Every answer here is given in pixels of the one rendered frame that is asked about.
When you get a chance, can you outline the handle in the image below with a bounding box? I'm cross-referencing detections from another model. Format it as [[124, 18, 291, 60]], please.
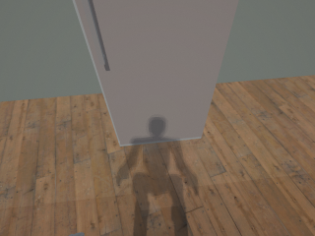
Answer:
[[81, 0, 105, 65]]

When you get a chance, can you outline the fridge door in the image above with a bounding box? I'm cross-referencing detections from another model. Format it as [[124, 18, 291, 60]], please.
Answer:
[[75, 0, 239, 145]]

